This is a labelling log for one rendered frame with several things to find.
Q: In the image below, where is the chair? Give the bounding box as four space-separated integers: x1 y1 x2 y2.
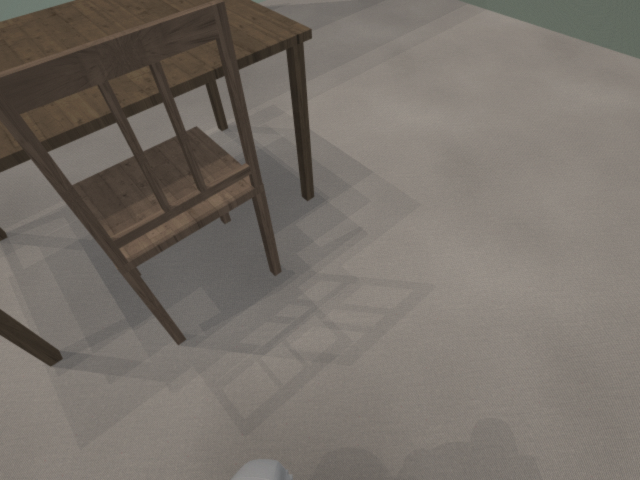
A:
0 0 282 345

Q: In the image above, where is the table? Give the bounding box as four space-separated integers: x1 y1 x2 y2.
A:
0 0 314 367

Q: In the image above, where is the left robot thigh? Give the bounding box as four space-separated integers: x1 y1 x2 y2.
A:
231 459 293 480

